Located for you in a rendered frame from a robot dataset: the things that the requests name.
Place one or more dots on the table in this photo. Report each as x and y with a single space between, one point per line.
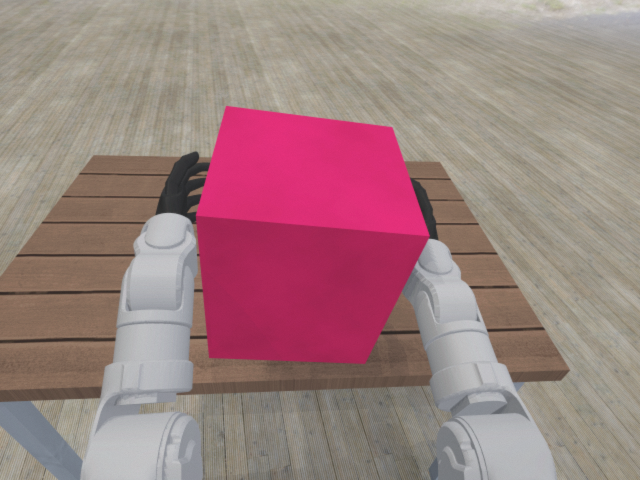
59 301

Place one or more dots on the robot left forearm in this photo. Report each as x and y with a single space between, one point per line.
151 355

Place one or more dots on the robot left upper arm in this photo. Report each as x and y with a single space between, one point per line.
154 446

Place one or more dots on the robot right upper arm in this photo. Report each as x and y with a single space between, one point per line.
492 447

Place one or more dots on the carton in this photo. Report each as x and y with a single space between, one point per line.
308 230

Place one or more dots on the right robot hand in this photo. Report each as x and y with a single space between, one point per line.
426 208

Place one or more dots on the robot right forearm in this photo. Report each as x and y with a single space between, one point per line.
466 376

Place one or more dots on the left robot hand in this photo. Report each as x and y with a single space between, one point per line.
174 198

